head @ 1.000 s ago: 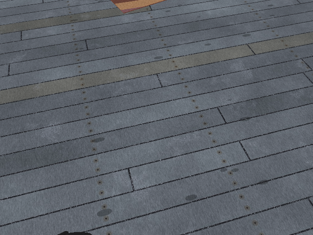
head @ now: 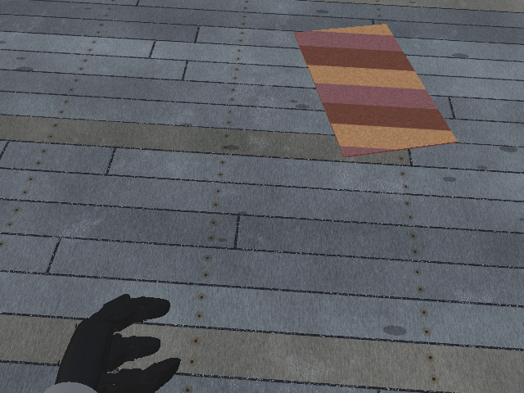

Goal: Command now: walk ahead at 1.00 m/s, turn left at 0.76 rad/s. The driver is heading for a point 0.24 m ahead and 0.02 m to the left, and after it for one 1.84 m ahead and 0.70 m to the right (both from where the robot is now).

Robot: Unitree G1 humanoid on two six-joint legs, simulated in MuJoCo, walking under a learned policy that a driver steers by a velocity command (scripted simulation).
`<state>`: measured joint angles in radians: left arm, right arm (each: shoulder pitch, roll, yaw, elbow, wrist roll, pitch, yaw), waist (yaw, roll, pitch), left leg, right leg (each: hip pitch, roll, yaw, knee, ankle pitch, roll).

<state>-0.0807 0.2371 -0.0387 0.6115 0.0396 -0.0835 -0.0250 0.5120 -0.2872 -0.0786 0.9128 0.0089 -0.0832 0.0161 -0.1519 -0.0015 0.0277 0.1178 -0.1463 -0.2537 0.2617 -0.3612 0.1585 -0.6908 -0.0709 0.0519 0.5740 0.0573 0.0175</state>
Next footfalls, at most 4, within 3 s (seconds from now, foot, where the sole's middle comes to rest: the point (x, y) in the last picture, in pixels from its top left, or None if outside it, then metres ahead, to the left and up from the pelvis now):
0.06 right None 0.27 -0.15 -0.76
0.44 left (190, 348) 0.58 0.11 -0.76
0.88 right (290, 224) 0.93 -0.21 -0.77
1.30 left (311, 121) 1.36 -0.37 -0.76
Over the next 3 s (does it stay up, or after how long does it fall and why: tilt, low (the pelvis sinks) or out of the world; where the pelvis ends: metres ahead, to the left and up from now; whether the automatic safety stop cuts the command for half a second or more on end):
stays up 2.01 -0.86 0.01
